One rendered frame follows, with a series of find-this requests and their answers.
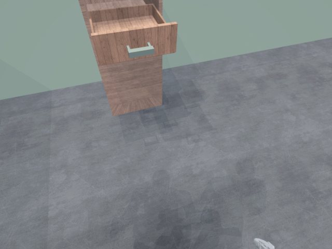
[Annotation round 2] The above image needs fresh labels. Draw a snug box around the handle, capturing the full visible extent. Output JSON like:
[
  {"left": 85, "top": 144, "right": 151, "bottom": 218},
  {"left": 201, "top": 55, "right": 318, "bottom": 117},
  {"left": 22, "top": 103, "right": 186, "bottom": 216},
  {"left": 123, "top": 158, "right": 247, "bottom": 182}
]
[{"left": 127, "top": 42, "right": 155, "bottom": 58}]

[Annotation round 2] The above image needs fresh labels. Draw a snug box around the cabinet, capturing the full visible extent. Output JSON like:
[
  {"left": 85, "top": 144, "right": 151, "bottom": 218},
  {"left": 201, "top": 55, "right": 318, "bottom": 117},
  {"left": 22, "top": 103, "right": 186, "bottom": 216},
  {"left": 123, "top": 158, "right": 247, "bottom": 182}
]
[{"left": 78, "top": 0, "right": 162, "bottom": 116}]

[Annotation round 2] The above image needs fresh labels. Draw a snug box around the drawer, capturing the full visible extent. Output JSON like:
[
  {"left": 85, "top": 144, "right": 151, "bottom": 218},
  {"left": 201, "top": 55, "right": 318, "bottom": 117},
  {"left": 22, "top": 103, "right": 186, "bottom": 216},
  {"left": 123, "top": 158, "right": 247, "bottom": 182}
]
[{"left": 88, "top": 4, "right": 178, "bottom": 65}]

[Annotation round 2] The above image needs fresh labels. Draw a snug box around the right robot hand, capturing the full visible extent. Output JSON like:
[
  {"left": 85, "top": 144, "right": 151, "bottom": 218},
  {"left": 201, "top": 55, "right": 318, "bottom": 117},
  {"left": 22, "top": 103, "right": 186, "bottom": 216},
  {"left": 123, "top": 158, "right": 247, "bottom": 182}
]
[{"left": 254, "top": 238, "right": 274, "bottom": 249}]

